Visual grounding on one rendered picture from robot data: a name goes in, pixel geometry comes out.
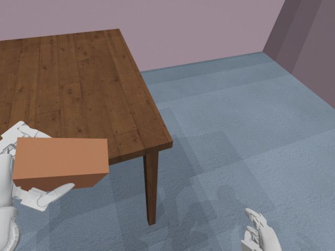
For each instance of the right robot hand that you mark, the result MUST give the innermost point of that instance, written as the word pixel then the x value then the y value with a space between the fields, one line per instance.
pixel 264 240

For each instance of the left robot hand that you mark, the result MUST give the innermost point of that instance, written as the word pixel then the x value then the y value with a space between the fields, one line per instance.
pixel 34 198

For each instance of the left robot forearm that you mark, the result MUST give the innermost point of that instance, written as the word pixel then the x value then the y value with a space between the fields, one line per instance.
pixel 10 232

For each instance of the sponge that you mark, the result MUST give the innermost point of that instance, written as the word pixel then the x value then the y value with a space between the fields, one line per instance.
pixel 48 163

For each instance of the table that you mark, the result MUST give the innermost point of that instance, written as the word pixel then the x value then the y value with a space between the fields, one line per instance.
pixel 84 85

